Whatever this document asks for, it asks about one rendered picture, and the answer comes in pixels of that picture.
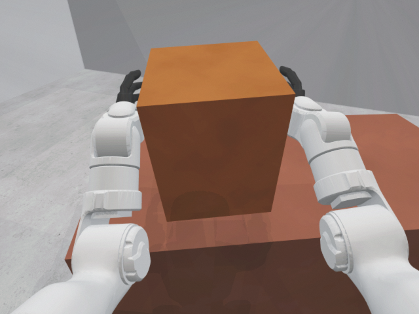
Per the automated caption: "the robot right forearm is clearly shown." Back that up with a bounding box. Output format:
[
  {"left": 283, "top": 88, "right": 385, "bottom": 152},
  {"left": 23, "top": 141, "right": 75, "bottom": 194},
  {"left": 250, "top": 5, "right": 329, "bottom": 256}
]
[{"left": 287, "top": 96, "right": 409, "bottom": 258}]

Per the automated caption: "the carton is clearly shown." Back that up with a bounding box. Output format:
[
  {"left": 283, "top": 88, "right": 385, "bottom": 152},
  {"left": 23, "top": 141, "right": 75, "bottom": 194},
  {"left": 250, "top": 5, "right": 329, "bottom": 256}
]
[{"left": 136, "top": 41, "right": 296, "bottom": 222}]

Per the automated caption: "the pedestal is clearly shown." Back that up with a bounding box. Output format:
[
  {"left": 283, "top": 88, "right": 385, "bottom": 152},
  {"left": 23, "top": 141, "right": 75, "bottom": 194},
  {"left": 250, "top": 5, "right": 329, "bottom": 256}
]
[{"left": 65, "top": 114, "right": 419, "bottom": 314}]

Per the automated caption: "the robot right hand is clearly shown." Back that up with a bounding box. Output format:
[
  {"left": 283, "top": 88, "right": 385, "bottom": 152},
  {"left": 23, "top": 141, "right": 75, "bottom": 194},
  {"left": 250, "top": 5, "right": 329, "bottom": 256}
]
[{"left": 280, "top": 66, "right": 305, "bottom": 97}]

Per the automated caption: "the robot right upper arm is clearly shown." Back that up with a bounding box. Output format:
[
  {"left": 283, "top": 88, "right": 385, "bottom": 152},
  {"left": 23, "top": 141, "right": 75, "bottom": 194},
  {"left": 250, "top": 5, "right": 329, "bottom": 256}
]
[{"left": 319, "top": 204, "right": 419, "bottom": 314}]

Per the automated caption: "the robot left upper arm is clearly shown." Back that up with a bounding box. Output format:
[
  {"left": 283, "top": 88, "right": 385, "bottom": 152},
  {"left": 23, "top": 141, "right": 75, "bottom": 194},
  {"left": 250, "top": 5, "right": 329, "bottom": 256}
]
[{"left": 11, "top": 223, "right": 151, "bottom": 314}]

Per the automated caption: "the robot left forearm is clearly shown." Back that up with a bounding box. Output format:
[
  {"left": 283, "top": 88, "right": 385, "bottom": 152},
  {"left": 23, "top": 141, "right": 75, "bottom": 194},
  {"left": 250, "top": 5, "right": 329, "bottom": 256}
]
[{"left": 71, "top": 101, "right": 144, "bottom": 272}]

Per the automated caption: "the robot left hand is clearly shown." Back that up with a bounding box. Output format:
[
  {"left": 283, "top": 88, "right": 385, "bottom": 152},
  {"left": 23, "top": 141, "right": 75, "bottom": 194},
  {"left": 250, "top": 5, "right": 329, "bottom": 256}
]
[{"left": 116, "top": 70, "right": 142, "bottom": 104}]

